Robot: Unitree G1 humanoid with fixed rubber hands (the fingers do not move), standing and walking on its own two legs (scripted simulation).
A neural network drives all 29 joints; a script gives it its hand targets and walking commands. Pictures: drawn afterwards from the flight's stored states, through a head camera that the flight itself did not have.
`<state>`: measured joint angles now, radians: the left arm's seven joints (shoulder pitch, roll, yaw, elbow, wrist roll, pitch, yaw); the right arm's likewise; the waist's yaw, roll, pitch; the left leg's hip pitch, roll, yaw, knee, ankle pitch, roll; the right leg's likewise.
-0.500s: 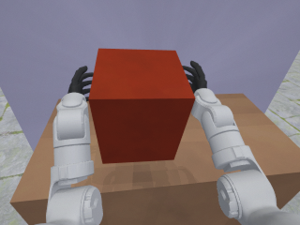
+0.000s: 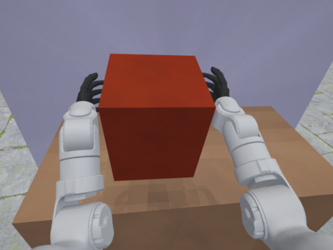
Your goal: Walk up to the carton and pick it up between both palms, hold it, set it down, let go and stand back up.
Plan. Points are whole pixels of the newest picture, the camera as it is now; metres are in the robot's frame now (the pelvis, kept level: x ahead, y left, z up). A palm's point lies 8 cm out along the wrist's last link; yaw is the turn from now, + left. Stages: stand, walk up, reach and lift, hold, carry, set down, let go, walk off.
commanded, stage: hold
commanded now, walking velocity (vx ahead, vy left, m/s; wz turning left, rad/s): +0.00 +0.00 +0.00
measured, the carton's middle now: (154, 119) +0.39 +0.03 +0.18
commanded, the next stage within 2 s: set down in 1.28 s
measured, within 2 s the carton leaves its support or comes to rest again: neither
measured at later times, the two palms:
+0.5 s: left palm (94, 104) +0.35 +0.16 +0.24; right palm (226, 108) +0.36 -0.14 +0.23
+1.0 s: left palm (85, 106) +0.35 +0.18 +0.23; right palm (218, 99) +0.37 -0.12 +0.24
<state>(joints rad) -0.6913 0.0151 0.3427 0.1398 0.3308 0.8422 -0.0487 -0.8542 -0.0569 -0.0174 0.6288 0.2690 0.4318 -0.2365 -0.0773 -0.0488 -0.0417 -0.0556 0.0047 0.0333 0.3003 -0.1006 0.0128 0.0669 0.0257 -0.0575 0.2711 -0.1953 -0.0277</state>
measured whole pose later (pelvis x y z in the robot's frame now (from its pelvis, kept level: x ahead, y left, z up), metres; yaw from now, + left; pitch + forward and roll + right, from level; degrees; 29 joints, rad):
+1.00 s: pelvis +0.00 +0.00 +0.00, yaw +0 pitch -8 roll +0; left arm -0.68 0.03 0.33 0.11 0.33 0.85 -0.05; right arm -0.85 -0.05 -0.02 0.61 0.27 0.44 -0.24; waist -0.09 -0.05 -0.04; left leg -0.06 0.00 0.02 0.31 -0.11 0.01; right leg 0.07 0.02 -0.06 0.27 -0.20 -0.02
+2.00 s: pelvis +0.01 -0.01 +0.00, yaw +1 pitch -10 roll +0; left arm -0.61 -0.06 0.31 0.12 0.39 0.59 -0.03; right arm -0.72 0.00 -0.09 0.70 0.08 0.01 -0.14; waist -0.03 -0.07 0.08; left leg -0.01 0.00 0.02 0.31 -0.13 0.00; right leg 0.13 0.03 -0.09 0.26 -0.22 -0.04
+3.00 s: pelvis +0.02 -0.02 +0.00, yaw -2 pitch -1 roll +1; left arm -0.68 -0.14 0.49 0.46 0.38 0.38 0.03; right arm -0.90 -0.03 -0.31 1.06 -0.11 -0.09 -0.04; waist 0.10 -0.03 -0.02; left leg -0.14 0.03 0.07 0.25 -0.08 -0.02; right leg -0.06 0.04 -0.07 0.27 -0.19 -0.06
